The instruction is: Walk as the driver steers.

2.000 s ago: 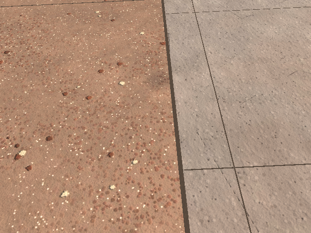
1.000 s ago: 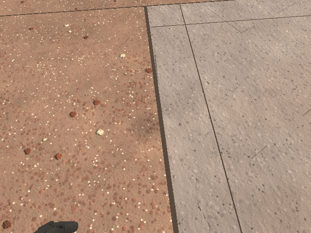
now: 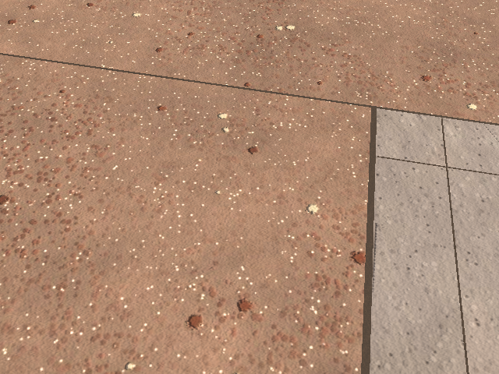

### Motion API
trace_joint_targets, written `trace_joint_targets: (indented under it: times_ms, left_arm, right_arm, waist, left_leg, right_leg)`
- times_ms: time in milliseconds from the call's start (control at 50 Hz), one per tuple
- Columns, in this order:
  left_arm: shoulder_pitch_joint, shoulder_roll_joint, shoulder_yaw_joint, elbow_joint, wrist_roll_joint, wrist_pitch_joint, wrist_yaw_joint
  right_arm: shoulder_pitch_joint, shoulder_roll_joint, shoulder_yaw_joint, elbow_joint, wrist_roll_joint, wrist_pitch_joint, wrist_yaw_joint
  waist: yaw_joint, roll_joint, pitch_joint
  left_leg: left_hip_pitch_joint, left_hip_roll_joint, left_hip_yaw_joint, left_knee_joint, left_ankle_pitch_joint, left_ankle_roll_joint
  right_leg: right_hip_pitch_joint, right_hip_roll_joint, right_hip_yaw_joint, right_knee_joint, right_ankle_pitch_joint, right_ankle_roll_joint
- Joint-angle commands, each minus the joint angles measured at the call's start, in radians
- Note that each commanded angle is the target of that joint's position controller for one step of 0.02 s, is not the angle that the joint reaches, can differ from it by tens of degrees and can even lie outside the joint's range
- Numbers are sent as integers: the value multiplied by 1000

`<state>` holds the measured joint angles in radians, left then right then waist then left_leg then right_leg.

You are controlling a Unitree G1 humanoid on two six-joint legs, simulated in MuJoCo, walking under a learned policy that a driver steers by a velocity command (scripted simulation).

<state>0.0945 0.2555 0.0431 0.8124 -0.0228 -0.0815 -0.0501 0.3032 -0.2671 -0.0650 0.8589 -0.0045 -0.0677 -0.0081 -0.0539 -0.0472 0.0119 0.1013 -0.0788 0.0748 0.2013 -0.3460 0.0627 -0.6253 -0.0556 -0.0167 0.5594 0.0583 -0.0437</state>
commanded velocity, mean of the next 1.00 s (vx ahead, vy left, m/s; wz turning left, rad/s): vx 0.28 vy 0.00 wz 0.08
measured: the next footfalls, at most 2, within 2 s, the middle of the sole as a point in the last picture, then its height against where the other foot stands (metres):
right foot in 0.06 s outside the picture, level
left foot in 0.54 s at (219, 355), level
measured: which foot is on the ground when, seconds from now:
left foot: down 0.00-0.06, up 0.08-0.52, down 0.54-0.98, up 1.00-1.00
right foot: up 0.00-0.04, down 0.06-0.56, up 0.58-0.96, down 0.98-1.00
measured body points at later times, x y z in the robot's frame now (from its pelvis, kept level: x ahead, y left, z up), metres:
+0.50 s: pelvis +0.30 -0.02 +0.00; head +0.33 -0.03 +0.45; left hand +0.40 +0.25 -0.12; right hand +0.45 -0.29 -0.09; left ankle +0.49 +0.08 -0.71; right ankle +0.19 -0.11 -0.73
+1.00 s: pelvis +0.41 -0.04 +0.00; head +0.44 -0.05 +0.45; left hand +0.53 +0.25 -0.10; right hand +0.60 -0.31 -0.10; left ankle +0.48 +0.07 -0.73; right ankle +0.46 -0.17 -0.73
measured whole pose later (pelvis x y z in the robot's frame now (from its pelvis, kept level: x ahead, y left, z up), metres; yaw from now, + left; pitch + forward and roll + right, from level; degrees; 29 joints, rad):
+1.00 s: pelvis +0.41 -0.04 +0.00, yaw +7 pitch +3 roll +0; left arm 0.19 0.28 0.05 0.72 0.02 -0.02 0.03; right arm 0.18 -0.31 -0.08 0.64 0.01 0.05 -0.03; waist -0.01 0.03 0.00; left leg -0.45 -0.13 -0.19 0.59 -0.24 0.03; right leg -0.36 0.02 0.07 0.54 -0.22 0.01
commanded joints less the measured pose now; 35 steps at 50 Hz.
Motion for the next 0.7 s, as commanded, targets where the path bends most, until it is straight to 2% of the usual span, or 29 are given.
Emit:
trace_joint_targets:
  times_ms: [20,40,60,80,100,120,140,160,180,200,240,300,360,400,460,500,520,540,560,580,600,620,640,660,680,700]
  left_arm:
    - [-83,107,27,-106,3,-18,-19]
    - [3,141,44,-91,5,-13,-17]
    - [148,185,69,-61,5,-10,-10]
    - [303,262,92,-43,12,-1,6]
    - [314,311,100,-43,-1,-5,5]
    - [348,220,78,-40,-3,-2,9]
    - [294,187,69,-52,3,-1,17]
    - [225,172,62,-73,7,0,19]
    - [169,152,56,-91,11,0,21]
    - [137,131,46,-106,24,-1,25]
    - [115,128,43,-115,21,-1,31]
    - [151,167,52,-100,17,-5,45]
    - [185,171,50,-84,12,0,51]
    - [224,167,46,-63,16,6,53]
    - [229,163,41,-44,24,17,55]
    - [193,171,43,-42,26,24,59]
    - [164,171,44,-48,23,29,64]
    - [173,162,41,-60,31,31,70]
    - [266,115,24,-86,52,22,72]
    - [328,94,8,-78,47,18,62]
    - [294,165,22,-79,26,23,53]
    - [208,169,25,-100,9,37,56]
    - [160,165,26,-109,15,54,64]
    - [140,169,32,-119,26,71,75]
    - [144,154,31,-127,29,83,81]
    - [161,135,28,-125,33,86,86]
  right_arm:
    - [11,-177,-42,-37,3,13,-19]
    - [-1,-190,-44,-43,2,22,-26]
    - [-25,-194,-42,-52,5,29,-32]
    - [-14,-172,-28,-77,-9,20,-37]
    - [117,-22,18,-99,-29,-11,-7]
    - [13,-113,5,-104,7,-50,11]
    - [-86,-151,-5,-142,43,-73,22]
    - [-123,-143,0,-154,35,-85,19]
    - [-133,-147,-8,-155,10,-84,13]
    - [-105,-149,-14,-151,1,-73,12]
    - [-55,-123,-11,-143,-4,-48,8]
    - [-118,-83,5,-168,-10,-30,0]
    - [-216,-65,14,-186,-4,-36,6]
    - [-251,-68,14,-193,2,-45,16]
    - [-260,-84,7,-201,2,-53,34]
    - [-198,-113,-5,-191,0,-53,43]
    - [-116,-136,-18,-168,-5,-53,44]
    - [-38,-198,-37,-158,-10,-54,40]
    - [12,-277,-48,-176,-27,-47,36]
    - [31,-225,-36,-180,-15,-30,32]
    - [14,-194,-30,-195,3,-13,33]
    - [-47,-176,-27,-214,6,3,28]
    - [-89,-164,-21,-223,7,17,23]
    - [-117,-162,-20,-233,5,26,17]
    - [-141,-171,-24,-240,-2,36,15]
    - [-156,-177,-29,-248,-8,43,12]
  waist:
    - [19,142,-7]
    - [67,158,-64]
    - [148,138,-138]
    - [203,24,-252]
    - [96,-209,-363]
    - [178,-107,-389]
    - [183,-67,-235]
    - [144,41,-146]
    - [104,71,-81]
    - [66,54,-68]
    - [32,20,-54]
    - [51,0,-28]
    - [100,-11,-13]
    - [128,-23,-21]
    - [128,-34,-42]
    - [82,-42,-68]
    - [32,-35,-98]
    - [4,27,-160]
    - [39,211,-287]
    - [38,346,-418]
    - [14,227,-410]
    - [12,150,-302]
    - [23,78,-197]
    - [44,74,-148]
    - [68,108,-113]
    - [81,145,-106]
  left_leg:
    - [74,320,-15,155,1018,77]
    - [72,310,1,280,1169,62]
    - [-9,278,34,481,1171,32]
    - [-251,235,51,793,857,-5]
    - [-713,5,-44,1135,-154,-74]
    - [-850,23,-201,1222,-206,-51]
    - [-924,80,-202,1191,-118,-30]
    - [-892,122,-188,1106,-47,-24]
    - [-835,146,-179,1021,-16,-37]
    - [-762,171,-178,983,5,-47]
    - [-710,192,-151,891,16,-78]
    - [-692,195,-112,706,174,-117]
    - [-634,159,-87,471,415,-114]
    - [-607,132,-73,386,519,-100]
    - [-613,112,-83,325,479,-52]
    - [-557,92,-84,300,406,-15]
    - [-464,66,-66,261,429,5]
    - [-319,119,-125,269,704,41]
    - [-12,333,-401,335,1048,187]
    - [153,470,-655,283,1104,330]
    - [104,435,-655,243,846,304]
    - [-5,387,-577,220,633,260]
    - [-162,351,-517,174,511,226]
    - [-288,325,-493,137,412,204]
    - [-385,281,-468,105,346,187]
    - [-435,248,-437,92,342,180]
  right_leg:
    - [7,61,-59,0,-141,-50]
    - [118,98,-83,8,-184,-71]
    - [329,126,-80,-46,-131,-105]
    - [641,-34,162,-42,-93,-175]
    - [1011,-269,709,-108,-251,-382]
    - [1061,-260,804,-225,-386,-360]
    - [950,-233,661,-252,-368,-310]
    - [786,-197,563,-270,-288,-283]
    - [641,-168,495,-288,-174,-274]
    - [551,-145,437,-311,-89,-272]
    - [448,-123,355,-340,13,-270]
    - [363,-84,236,-369,98,-245]
    - [359,-35,150,-352,89,-185]
    - [414,-47,134,-322,150,-163]
    - [533,-92,138,-235,226,-132]
    - [577,-108,135,-142,305,-105]
    - [577,-79,110,-40,375,-80]
    - [528,-16,65,142,293,-34]
    - [262,90,19,490,-129,37]
    - [71,167,66,718,-726,81]
    - [13,114,141,794,-703,79]
    - [-39,80,125,804,-642,79]
    - [-47,54,110,746,-596,80]
    - [-4,29,112,670,-555,77]
    - [53,31,98,589,-530,79]
    - [96,44,81,520,-508,85]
